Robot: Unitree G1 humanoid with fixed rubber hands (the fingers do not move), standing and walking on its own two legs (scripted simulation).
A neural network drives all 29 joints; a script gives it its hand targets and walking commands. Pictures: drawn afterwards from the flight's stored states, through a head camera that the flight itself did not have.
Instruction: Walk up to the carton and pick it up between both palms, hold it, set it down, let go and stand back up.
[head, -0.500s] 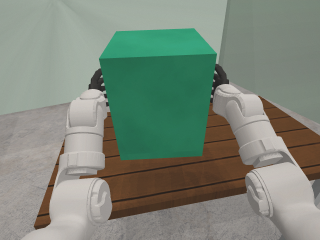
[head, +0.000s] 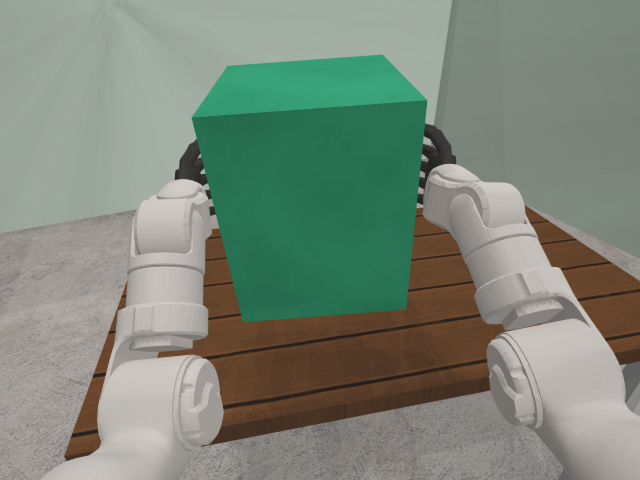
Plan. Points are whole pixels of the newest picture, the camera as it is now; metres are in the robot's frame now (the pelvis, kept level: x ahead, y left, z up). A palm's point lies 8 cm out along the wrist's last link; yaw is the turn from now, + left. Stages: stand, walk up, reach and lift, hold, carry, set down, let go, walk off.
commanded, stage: hold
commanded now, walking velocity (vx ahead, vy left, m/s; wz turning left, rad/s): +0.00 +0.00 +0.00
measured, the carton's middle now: (314, 184) +0.39 +0.00 +0.28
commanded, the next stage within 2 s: none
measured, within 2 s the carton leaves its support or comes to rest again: neither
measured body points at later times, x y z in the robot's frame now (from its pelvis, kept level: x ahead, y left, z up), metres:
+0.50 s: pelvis +0.00 +0.00 +0.00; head -0.09 +0.01 +0.44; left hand +0.39 +0.15 +0.29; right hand +0.38 -0.15 +0.29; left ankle +0.01 +0.14 -0.74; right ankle +0.00 -0.13 -0.74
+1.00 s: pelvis +0.00 +0.00 +0.00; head -0.09 +0.01 +0.44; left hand +0.39 +0.15 +0.28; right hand +0.38 -0.15 +0.29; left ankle +0.01 +0.14 -0.74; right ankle +0.00 -0.13 -0.74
